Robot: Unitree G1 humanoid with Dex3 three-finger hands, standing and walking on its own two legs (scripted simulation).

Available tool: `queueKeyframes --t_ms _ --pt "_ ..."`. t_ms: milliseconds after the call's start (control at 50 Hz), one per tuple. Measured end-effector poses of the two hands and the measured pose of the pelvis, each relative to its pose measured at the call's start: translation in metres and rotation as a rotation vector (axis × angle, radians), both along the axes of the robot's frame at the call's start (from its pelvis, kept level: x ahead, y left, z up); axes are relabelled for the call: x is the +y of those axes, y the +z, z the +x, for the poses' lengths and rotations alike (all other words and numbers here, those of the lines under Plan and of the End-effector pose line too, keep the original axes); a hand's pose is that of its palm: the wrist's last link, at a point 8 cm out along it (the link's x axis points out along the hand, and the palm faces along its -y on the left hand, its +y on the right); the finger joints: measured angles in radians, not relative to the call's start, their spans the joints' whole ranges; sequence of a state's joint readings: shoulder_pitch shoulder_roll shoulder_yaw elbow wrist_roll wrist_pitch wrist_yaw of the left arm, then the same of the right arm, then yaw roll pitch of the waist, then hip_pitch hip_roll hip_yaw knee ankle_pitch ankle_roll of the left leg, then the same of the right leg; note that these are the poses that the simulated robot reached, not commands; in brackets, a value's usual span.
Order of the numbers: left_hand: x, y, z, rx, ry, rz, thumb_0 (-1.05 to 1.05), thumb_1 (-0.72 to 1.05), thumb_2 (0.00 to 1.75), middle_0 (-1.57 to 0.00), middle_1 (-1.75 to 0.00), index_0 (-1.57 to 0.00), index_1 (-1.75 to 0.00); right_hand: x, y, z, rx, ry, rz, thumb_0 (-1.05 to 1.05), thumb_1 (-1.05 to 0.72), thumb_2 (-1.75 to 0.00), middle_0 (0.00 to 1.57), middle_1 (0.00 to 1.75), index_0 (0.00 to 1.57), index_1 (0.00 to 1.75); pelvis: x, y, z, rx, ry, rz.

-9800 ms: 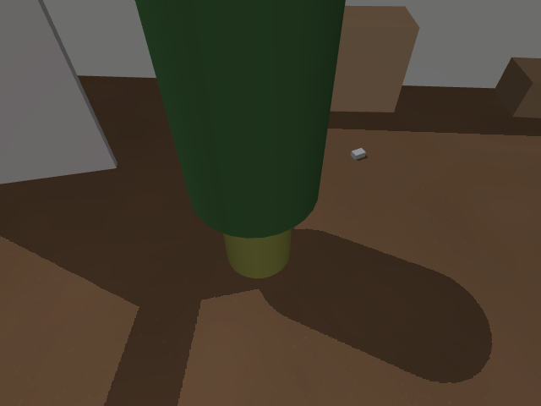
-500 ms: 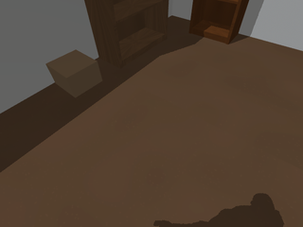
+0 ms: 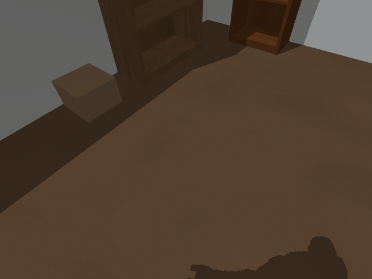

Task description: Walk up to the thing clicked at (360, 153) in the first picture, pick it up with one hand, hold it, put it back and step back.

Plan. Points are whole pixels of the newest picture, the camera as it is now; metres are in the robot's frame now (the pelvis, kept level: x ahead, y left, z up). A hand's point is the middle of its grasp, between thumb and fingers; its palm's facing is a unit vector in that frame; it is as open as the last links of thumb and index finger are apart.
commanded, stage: stand
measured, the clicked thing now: out of the picture +0.21 +1.10 -0.77
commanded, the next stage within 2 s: none
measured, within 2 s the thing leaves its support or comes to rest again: neither
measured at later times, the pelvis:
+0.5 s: pelvis +0.00 +0.00 +0.00, yaw +0 degrees
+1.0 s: pelvis +0.00 -0.01 +0.00, yaw +0 degrees
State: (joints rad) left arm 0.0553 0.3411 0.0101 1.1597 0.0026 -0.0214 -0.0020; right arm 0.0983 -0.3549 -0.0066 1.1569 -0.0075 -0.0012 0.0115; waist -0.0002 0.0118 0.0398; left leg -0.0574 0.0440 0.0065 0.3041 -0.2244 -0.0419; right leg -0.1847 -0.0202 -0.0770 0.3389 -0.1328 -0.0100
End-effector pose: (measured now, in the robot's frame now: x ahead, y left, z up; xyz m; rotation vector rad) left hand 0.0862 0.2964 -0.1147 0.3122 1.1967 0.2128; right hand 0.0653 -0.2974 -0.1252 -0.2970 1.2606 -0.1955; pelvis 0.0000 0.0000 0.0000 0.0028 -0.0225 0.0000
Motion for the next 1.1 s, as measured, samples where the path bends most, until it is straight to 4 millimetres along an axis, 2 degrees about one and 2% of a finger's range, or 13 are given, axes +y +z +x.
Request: queueKeyframes --t_ms 440,1100 --pt "-0.003 -0.001 -0.006 0.019 0.017 -0.003 0.01 0.91 0.9 -0.21 -0.3 -0.2 -0.3 -0.001 0.0 0.009 -0.017 0.019 -0.001 0.0 -0.91 -0.9 0.21 0.3 0.2 0.29 -0.003 0.0 0.004 -0.004 0.0 -0.001" --pt "-0.003 -0.002 -0.011 0.02 0.015 -0.003 0.01 0.91 0.9 -0.21 -0.3 -0.2 -0.3 -0.004 0.001 -0.001 -0.005 0.019 -0.007 0.0 -0.91 -0.9 0.21 0.3 0.2 0.29 -0.005 0.0 0.003 -0.01 -0.002 -0.001"
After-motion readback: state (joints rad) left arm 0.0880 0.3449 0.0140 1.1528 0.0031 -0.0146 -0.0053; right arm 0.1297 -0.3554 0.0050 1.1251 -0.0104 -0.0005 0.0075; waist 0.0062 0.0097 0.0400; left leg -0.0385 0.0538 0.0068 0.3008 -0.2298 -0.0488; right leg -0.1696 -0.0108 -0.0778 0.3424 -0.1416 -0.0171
